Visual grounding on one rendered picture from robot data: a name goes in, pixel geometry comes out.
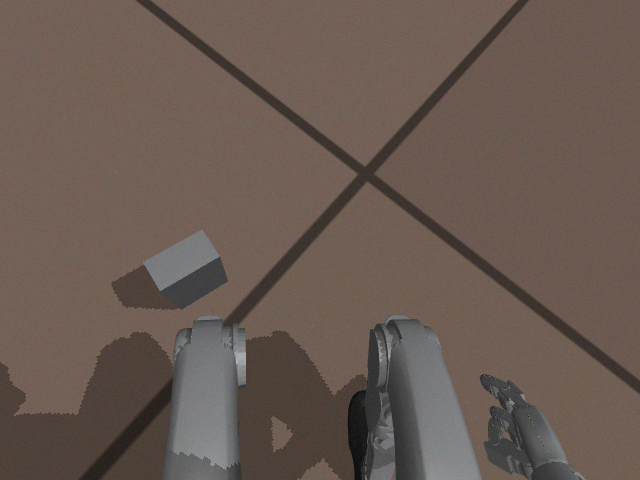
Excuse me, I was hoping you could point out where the right robot foot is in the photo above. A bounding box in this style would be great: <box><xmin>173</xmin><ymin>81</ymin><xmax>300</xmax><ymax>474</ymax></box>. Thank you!
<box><xmin>348</xmin><ymin>390</ymin><xmax>368</xmax><ymax>480</ymax></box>

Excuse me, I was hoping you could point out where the carton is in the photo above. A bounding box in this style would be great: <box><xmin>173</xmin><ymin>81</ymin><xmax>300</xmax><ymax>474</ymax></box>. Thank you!
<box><xmin>143</xmin><ymin>230</ymin><xmax>228</xmax><ymax>310</ymax></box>

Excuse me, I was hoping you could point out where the right robot hand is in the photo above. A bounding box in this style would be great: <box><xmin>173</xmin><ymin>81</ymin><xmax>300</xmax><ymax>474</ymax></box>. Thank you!
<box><xmin>480</xmin><ymin>374</ymin><xmax>569</xmax><ymax>480</ymax></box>

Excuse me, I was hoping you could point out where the right robot arm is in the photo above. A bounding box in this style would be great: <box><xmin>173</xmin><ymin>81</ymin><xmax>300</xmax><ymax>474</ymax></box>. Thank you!
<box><xmin>531</xmin><ymin>462</ymin><xmax>585</xmax><ymax>480</ymax></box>

